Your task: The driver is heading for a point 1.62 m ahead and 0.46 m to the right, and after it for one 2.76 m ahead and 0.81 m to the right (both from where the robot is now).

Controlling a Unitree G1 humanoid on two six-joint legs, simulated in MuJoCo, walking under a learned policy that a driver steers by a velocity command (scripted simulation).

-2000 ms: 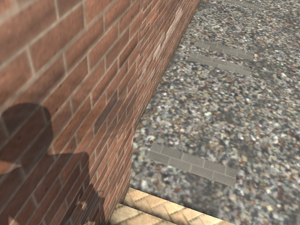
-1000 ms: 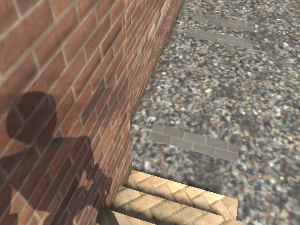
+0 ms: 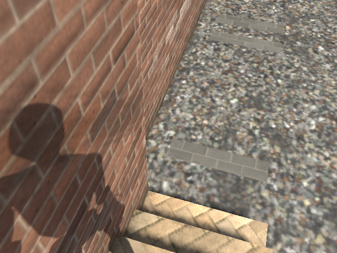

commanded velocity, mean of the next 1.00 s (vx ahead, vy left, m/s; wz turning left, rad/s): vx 0.26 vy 0.00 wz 0.00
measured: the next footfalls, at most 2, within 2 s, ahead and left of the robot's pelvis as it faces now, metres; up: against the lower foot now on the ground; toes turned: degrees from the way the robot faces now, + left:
right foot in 0.86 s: +0.15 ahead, -0.18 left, -0.16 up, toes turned +4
left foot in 1.32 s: +0.53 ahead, +0.03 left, -0.39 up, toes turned +0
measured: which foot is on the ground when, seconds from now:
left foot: down 0.00-0.94, up 0.96-1.00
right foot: down 0.00-0.72, up 0.74-0.84, down 0.86-1.00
